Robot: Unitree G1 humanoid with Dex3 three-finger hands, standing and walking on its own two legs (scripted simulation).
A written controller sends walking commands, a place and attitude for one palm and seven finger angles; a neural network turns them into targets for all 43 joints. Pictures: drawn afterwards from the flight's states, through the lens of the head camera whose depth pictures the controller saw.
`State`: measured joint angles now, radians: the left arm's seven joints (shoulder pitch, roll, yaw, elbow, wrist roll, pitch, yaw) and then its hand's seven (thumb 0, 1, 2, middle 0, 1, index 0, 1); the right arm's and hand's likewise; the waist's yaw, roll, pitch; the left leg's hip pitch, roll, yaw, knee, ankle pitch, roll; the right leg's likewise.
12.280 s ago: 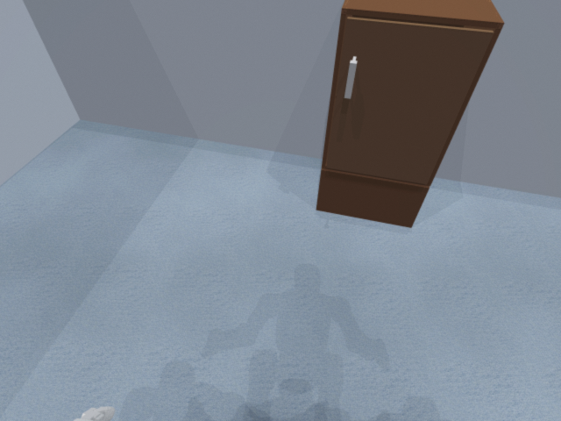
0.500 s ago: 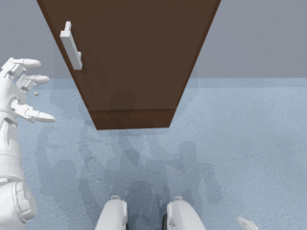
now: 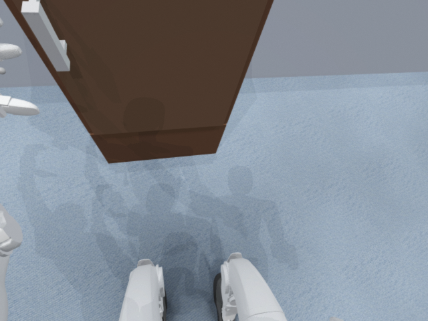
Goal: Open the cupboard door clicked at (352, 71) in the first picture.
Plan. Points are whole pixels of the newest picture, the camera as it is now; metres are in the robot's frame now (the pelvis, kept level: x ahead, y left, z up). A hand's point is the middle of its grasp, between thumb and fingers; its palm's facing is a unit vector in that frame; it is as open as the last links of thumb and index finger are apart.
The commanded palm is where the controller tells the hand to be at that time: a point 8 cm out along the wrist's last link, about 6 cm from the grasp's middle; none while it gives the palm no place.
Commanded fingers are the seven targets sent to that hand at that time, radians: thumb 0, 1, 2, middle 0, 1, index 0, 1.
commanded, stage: move the hooked fingers beside the handle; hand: left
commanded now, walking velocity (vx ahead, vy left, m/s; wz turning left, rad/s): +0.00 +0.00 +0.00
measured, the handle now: (49, 31) +0.60 +0.24 +0.07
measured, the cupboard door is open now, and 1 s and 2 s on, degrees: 0 0 0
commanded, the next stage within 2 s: slide the fingers in behind the handle in 0.96 s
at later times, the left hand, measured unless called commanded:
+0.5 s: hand (5, 62) +0.54 +0.30 +0.06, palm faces +0.07 -1.00 -0.01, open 13.9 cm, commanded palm +0.53 +0.32 +0.06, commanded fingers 0.00 -0.50 0.30 -0.30 -1.20 -0.30 -1.20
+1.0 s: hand (2, 61) +0.53 +0.30 +0.07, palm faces +0.10 -1.00 -0.03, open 13.9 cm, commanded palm +0.52 +0.32 +0.06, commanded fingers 0.00 -0.50 0.30 -0.30 -1.20 -0.30 -1.20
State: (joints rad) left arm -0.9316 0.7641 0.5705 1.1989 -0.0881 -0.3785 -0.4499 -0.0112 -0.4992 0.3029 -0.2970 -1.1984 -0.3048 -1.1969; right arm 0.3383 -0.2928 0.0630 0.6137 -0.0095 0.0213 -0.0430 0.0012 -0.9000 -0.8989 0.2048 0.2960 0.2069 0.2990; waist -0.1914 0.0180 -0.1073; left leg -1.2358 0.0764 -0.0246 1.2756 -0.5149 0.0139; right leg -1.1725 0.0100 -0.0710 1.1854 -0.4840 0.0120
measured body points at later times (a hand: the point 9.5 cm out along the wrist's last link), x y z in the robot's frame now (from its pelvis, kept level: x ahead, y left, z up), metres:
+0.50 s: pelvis +0.01 +0.01 +0.00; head +0.20 +0.05 +0.40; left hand +0.53 +0.36 +0.06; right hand +0.00 -0.25 -0.10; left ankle +0.03 +0.11 -0.62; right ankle +0.04 -0.13 -0.62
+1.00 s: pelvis +0.01 +0.01 +0.00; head +0.19 +0.05 +0.41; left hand +0.52 +0.35 +0.07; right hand +0.02 -0.26 -0.09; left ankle +0.03 +0.11 -0.62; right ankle +0.04 -0.13 -0.62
